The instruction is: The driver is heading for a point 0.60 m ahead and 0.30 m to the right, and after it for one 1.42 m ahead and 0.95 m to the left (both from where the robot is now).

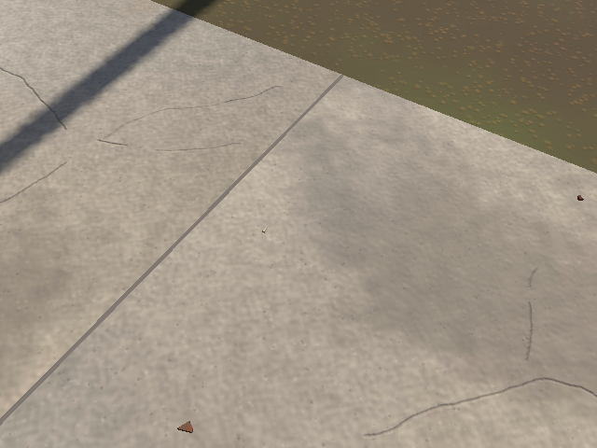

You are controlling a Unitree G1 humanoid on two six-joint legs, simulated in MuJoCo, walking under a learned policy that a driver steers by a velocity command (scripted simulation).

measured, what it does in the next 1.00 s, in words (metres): walks ahead, turning right: right foot, then left foot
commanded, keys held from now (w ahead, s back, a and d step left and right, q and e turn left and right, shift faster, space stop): w+e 0.80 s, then q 0.20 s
